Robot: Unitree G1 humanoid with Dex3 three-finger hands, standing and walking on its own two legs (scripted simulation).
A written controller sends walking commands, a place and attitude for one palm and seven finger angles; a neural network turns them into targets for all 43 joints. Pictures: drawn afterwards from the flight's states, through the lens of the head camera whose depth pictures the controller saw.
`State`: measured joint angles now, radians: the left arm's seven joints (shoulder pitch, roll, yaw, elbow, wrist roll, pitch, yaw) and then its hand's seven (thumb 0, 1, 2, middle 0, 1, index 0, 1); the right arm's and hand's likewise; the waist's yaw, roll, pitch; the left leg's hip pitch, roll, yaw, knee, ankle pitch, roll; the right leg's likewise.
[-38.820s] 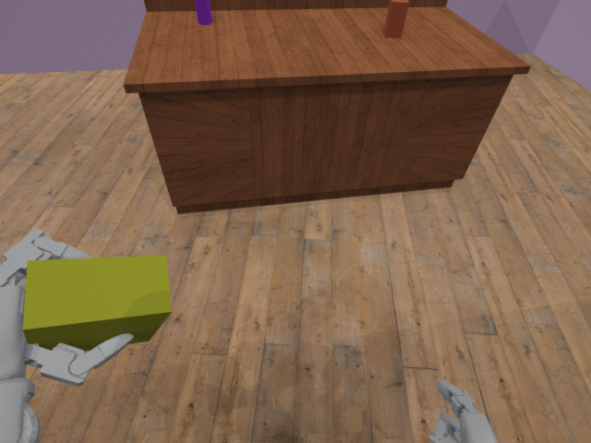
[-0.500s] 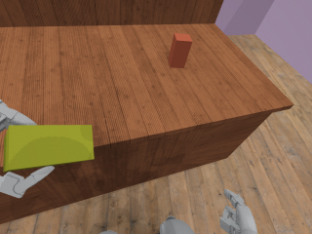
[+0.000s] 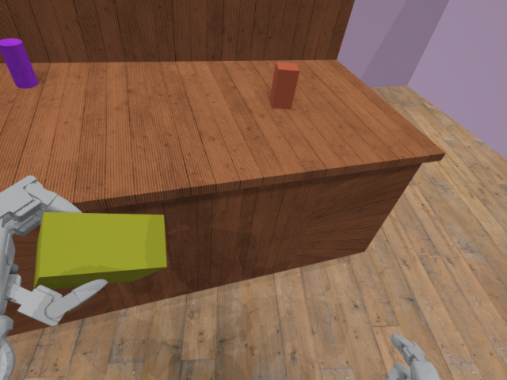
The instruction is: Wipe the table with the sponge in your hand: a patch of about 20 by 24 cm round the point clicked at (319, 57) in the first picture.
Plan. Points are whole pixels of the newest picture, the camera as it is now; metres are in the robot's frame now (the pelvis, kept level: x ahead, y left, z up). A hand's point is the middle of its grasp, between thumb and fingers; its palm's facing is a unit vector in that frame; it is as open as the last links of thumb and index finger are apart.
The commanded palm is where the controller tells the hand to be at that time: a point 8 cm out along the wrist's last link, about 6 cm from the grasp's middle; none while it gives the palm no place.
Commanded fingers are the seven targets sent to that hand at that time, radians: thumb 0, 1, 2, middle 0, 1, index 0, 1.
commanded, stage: stop stepping back and stand still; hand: left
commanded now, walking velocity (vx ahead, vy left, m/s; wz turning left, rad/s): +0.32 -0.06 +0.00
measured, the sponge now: (114, 252) +0.23 +0.18 +0.15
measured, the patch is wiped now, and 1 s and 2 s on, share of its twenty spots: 1.00 1.00 1.00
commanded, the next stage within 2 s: stand and wait in 0.96 s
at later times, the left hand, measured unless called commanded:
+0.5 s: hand out of the picture +0.10 +0.21 +0.18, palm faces +0.26 -0.89 -0.36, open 10.1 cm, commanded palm +0.07 +0.26 +0.21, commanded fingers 0.00 0.10 1.30 -1.20 -1.60 -1.20 -1.60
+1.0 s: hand (25, 373) +0.10 +0.20 +0.19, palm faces +0.34 -0.88 -0.33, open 10.1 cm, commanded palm +0.05 +0.24 +0.21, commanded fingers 0.00 0.10 1.30 -1.20 -1.60 -1.20 -1.60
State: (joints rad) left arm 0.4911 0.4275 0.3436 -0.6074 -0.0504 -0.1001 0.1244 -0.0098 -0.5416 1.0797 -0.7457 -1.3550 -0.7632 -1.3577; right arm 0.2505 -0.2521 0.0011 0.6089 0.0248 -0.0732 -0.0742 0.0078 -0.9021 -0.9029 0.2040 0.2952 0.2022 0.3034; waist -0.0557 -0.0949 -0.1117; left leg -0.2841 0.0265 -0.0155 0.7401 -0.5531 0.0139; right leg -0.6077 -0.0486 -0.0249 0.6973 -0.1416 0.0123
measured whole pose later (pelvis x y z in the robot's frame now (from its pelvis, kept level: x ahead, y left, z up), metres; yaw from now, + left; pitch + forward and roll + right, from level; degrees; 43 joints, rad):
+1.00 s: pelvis -0.13 -0.03 +0.02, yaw -4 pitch -2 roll -1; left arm 0.48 0.40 0.33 -0.58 -0.06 -0.11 0.17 -0.01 -0.55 1.08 -0.75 -1.36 -0.77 -1.36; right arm 0.20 -0.21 0.01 0.62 0.02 -0.08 -0.09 0.01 -0.90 -0.90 0.20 0.30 0.20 0.30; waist 0.00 -0.05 0.01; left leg -0.35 0.04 0.00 0.67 -0.31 0.00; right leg -0.35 -0.01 -0.04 0.76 -0.44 0.00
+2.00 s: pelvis -0.10 -0.02 +0.04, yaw -3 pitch -1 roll -1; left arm 0.48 0.35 0.28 -0.46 -0.06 -0.10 0.16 -0.01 -0.54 1.08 -0.74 -1.36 -0.76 -1.37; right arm 0.19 -0.21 0.03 0.60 0.02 -0.04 -0.07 0.01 -0.90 -0.90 0.20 0.30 0.20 0.30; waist 0.01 0.01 0.00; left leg -0.22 0.02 0.01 0.48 -0.24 0.01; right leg -0.20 0.00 -0.04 0.40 -0.18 0.01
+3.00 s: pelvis -0.09 -0.03 +0.04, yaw -3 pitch -1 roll -1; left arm 0.49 0.35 0.28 -0.47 -0.06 -0.09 0.16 -0.01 -0.54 1.08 -0.75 -1.36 -0.76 -1.37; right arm 0.17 -0.22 0.02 0.60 0.02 -0.04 -0.07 0.01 -0.90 -0.90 0.20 0.30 0.20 0.30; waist 0.01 0.02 0.01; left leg -0.21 0.02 0.01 0.46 -0.25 0.00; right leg -0.19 0.00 -0.04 0.40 -0.20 0.00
